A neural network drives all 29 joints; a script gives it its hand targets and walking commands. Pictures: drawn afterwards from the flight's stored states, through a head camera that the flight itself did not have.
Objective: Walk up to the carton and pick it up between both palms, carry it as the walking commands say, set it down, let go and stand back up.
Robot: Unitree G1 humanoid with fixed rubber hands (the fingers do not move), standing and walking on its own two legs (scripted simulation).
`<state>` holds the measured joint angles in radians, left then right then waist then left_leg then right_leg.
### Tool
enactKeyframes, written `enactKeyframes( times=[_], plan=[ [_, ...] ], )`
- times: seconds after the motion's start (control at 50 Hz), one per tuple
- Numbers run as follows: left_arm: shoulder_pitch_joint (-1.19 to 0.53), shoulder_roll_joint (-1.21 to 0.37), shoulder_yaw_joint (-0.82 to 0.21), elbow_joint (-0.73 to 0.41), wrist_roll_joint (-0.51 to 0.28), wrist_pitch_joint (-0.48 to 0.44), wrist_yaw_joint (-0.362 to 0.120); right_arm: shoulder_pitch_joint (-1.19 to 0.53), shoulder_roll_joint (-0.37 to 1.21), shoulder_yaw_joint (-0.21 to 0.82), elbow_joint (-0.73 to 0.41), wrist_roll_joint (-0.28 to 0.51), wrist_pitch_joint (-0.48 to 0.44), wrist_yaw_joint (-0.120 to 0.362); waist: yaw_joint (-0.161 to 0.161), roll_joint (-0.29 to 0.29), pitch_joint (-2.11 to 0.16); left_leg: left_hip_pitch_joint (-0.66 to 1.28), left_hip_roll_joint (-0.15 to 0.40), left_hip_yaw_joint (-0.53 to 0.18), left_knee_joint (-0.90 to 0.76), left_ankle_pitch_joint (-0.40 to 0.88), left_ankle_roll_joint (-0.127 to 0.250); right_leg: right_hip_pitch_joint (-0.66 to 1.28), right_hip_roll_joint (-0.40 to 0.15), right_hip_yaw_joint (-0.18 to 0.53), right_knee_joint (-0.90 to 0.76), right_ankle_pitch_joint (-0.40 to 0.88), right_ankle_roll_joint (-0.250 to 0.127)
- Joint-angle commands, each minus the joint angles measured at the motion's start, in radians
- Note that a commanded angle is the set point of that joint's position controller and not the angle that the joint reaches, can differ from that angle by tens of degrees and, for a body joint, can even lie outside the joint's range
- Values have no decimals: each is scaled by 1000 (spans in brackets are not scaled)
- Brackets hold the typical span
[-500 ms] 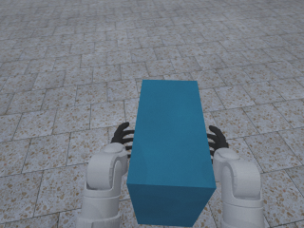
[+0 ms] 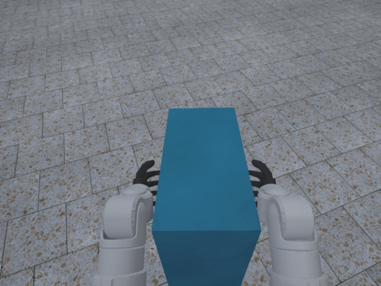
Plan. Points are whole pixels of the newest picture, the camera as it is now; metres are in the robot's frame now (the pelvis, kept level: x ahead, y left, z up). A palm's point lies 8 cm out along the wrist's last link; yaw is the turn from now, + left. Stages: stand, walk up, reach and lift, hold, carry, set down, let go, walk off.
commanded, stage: carry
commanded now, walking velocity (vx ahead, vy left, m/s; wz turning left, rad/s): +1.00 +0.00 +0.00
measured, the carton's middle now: (202, 197) +0.33 -0.01 +0.00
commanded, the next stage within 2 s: none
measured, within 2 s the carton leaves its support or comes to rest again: neither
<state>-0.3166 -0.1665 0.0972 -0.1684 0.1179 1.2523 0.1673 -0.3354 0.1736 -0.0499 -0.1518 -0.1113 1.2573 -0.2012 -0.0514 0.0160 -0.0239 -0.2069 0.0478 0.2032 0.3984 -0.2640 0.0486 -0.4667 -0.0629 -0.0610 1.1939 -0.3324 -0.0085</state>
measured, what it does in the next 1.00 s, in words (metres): walks ahead: right foot, then left foot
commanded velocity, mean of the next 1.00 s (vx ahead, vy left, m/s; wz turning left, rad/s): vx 1.00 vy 0.00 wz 0.00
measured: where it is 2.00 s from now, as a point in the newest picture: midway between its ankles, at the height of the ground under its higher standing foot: (177, 77)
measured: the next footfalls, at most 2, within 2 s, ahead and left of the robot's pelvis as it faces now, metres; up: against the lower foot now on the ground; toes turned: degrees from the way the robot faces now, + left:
right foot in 0.26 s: +0.48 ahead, -0.10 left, +0.00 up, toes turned -4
left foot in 0.66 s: +0.83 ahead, +0.14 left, +0.00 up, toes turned +13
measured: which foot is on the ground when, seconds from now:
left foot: down 0.00-0.26, up 0.28-0.64, down 0.66-1.00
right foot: up 0.00-0.24, down 0.26-0.68, up 0.70-1.00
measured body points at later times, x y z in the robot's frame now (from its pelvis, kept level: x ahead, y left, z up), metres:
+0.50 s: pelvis +0.49 -0.02 +0.00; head +0.54 -0.02 +0.45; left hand +0.76 +0.16 +0.05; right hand +0.82 -0.08 +0.04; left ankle +0.55 +0.13 -0.69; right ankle +0.44 -0.10 -0.75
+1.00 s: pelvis +1.02 +0.04 -0.02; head +1.04 +0.06 +0.43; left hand +1.32 +0.19 +0.06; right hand +1.33 -0.06 +0.06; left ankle +0.79 +0.12 -0.74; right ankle +1.22 -0.08 -0.71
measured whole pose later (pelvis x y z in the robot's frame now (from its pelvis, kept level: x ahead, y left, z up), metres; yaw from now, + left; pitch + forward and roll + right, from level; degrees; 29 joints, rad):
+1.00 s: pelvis +1.02 +0.04 -0.02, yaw +4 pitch +4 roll -3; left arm -0.32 -0.17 0.04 -0.26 0.12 1.24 0.20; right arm -0.32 0.17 -0.08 -0.25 -0.10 1.23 -0.18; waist -0.02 0.03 -0.01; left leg 0.16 0.10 0.18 0.25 -0.44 -0.03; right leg -0.66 -0.07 -0.18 0.58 -0.05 -0.01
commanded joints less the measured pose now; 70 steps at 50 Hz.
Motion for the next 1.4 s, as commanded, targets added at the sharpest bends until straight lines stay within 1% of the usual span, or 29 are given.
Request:
enactKeyframes(
  times=[0.0,0.12,0.18,0.22,0.24,0.26,0.28,0.34,0.4,0.52,0.62,0.64,0.66,0.68,0.72,0.74,0.78,0.92,0.98,1.02,1.04,1.06,1.08,1.12,1.14,1.18,1.26,1.32,1.38],
  plan=[
    [-508,-1096,-653,-150,-432,-70,-248,-530,1106,630,-185,492,-67,320,21,132,-323,510,273,-300,-121,542,79,-319,-40,-10,-199,23,17],
    [-429,-1042,-684,-175,-409,-62,-222,-422,1028,604,-182,460,-48,333,47,222,-258,402,174,-19,-147,903,2,-57,35,-176,-620,316,-5],
    [-469,-1018,-696,-192,-422,-52,-235,-395,1014,607,-181,444,-39,324,65,239,-313,281,170,35,85,1156,-25,273,100,-247,-589,342,-37],
    [-467,-1021,-694,-190,-437,-49,-250,-434,1003,625,-200,430,-37,317,151,73,-422,115,80,83,574,979,-49,655,131,-282,-735,287,-50],
    [-457,-1021,-687,-210,-440,-46,-259,-457,986,625,-216,430,-38,318,163,-82,-385,-157,-5,13,852,419,-35,774,41,-119,-715,176,-76],
    [-467,-1018,-672,-158,-441,-32,-272,-441,989,623,-155,418,-22,316,92,-302,-424,-404,-133,-98,1069,-152,-43,804,-266,492,-905,69,-209],
    [-481,-1043,-676,-113,-454,-19,-283,-420,1003,592,-98,389,-18,310,81,-209,-543,-506,-43,-238,1154,-106,-27,895,-389,655,-950,13,-303],
    [-539,-1122,-694,-126,-519,-46,-297,-481,1077,590,-143,405,-62,294,81,-37,-460,-545,76,-265,994,-86,-53,703,-318,418,-871,404,-231],
    [-547,-1149,-682,-153,-535,-66,-296,-456,1107,582,-150,387,-88,278,69,-79,-424,-481,107,-227,686,-25,-54,623,-272,237,-976,299,-166],
    [-489,-1067,-659,-193,-493,-50,-295,-416,1093,612,-184,389,-86,263,70,-155,-298,-223,-2,1,176,248,-63,563,-123,-91,-1030,558,-102],
    [-438,-989,-649,-162,-428,-24,-292,-436,1049,638,-136,411,-51,268,37,-214,-413,153,-126,133,20,119,-54,617,-117,-188,-519,1117,-60],
    [-455,-965,-642,-150,-409,-21,-293,-440,1048,642,-111,412,-47,273,1,-139,-455,378,-47,11,5,37,-25,410,-106,-166,-255,950,-27],
    [-475,-979,-655,-140,-417,-14,-297,-443,1043,627,-68,399,-48,272,-5,157,-447,534,228,-542,-126,-193,111,19,9,-122,58,489,-3],
    [-466,-994,-631,-86,-403,-11,-297,-469,1035,621,-56,399,-46,275,12,309,-469,672,352,-854,-218,-2,216,-248,100,20,236,-26,-11],
    [-503,-1044,-639,-81,-411,-37,-294,-481,1114,640,-53,410,-53,295,15,43,-408,556,332,-580,-75,404,165,-282,-14,126,237,-25,-24],
    [-511,-1069,-631,-93,-418,-46,-290,-499,1132,643,-76,435,-58,305,17,9,-390,521,316,-499,-69,434,141,-299,-31,107,157,-21,-18],
    [-503,-1086,-630,-118,-425,-61,-270,-524,1133,640,-121,471,-65,312,27,45,-353,503,267,-370,-81,506,83,-322,-47,64,-6,17,3],
    [-443,-1054,-680,-168,-398,-66,-222,-432,1048,605,-157,462,-52,330,39,209,-258,375,162,-28,-161,813,16,-70,29,-145,-605,303,7],
    [-452,-1022,-690,-183,-408,-56,-232,-408,1021,604,-163,442,-42,321,66,244,-308,288,162,29,45,1101,-12,226,94,-227,-597,343,-27],
    [-447,-1023,-695,-185,-424,-53,-249,-419,1008,627,-179,428,-39,313,158,100,-418,132,93,84,519,1015,-40,600,127,-263,-725,306,-57],
    [-462,-1027,-701,-210,-440,-54,-259,-454,991,625,-198,428,-43,312,175,-8,-411,-114,30,20,805,587,-35,773,60,-157,-693,184,-70],
    [-431,-1025,-686,-153,-436,-43,-272,-405,992,632,-151,414,-29,316,109,-331,-404,-416,-133,-61,1055,-138,-53,811,-238,435,-875,84,-195],
    [-445,-1044,-699,-123,-454,-31,-282,-393,1004,607,-116,390,-28,309,92,-275,-543,-530,-68,-226,1161,-139,-36,920,-371,663,-927,169,-281],
    [-476,-1085,-695,-121,-485,-46,-291,-443,1047,601,-129,406,-53,304,106,-115,-491,-581,28,-269,1083,-141,-43,814,-345,500,-837,527,-260],
    [-510,-1114,-710,-149,-515,-59,-295,-462,1068,598,-161,410,-72,294,99,-58,-478,-570,59,-274,985,-108,-52,750,-316,425,-841,508,-225],
    [-515,-1151,-709,-160,-531,-74,-295,-442,1088,584,-176,396,-92,282,80,-65,-468,-506,93,-267,764,-51,-50,668,-289,320,-916,337,-173],
    [-513,-1112,-690,-218,-517,-87,-295,-390,1102,605,-186,376,-116,267,77,-153,-359,-335,56,-124,310,118,-54,568,-195,42,-1034,331,-129],
    [-469,-1071,-692,-229,-493,-70,-292,-397,1073,618,-225,395,-102,264,77,-161,-302,-187,-28,7,118,259,-70,555,-130,-84,-1017,551,-100],
    [-428,-1014,-680,-212,-455,-44,-287,-397,1035,626,-197,407,-74,266,66,-197,-363,17,-103,95,76,197,-67,598,-131,-140,-766,953,-78]
  ],
)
